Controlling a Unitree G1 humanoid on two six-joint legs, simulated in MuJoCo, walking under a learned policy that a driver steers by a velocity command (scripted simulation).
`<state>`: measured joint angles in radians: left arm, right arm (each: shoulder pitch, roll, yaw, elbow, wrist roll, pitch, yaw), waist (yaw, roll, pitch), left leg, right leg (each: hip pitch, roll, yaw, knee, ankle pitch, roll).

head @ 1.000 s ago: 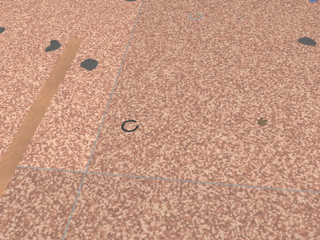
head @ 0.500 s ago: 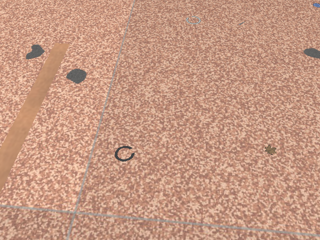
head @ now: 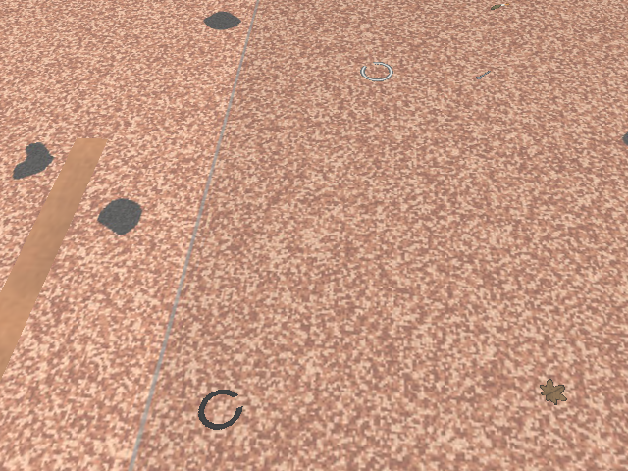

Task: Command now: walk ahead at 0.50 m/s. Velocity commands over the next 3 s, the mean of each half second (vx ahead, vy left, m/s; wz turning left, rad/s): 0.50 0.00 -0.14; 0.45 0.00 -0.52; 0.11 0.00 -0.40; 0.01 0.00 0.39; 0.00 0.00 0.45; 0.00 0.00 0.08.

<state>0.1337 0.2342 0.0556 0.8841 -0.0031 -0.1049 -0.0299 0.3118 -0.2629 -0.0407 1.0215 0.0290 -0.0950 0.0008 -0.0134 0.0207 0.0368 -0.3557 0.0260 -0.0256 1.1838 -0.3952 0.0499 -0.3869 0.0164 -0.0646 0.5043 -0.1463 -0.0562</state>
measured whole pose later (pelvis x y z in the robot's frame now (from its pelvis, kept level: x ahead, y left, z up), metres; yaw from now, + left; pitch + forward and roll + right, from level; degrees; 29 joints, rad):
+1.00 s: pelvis +0.53 -0.03 -0.02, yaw -22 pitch +2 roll +2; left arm 0.06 0.27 0.09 0.73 0.00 -0.04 -0.04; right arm 0.25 -0.28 -0.08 0.94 0.00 -0.05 -0.02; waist -0.04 -0.02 0.08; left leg -0.17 0.09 0.13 0.99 -0.54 -0.07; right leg -0.52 0.01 -0.05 0.64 -0.13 -0.15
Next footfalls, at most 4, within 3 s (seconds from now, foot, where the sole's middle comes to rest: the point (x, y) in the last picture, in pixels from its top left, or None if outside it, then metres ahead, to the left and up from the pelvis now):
0.42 left None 0.42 0.15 -0.77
0.96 right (406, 387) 0.64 -0.16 -0.77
1.42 left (330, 325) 0.80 0.00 -0.77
2.02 left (302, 331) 0.79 0.07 -0.77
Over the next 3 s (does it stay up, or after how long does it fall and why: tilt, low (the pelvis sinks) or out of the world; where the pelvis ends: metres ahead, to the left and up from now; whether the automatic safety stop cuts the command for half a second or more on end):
stays up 0.73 -0.04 0.00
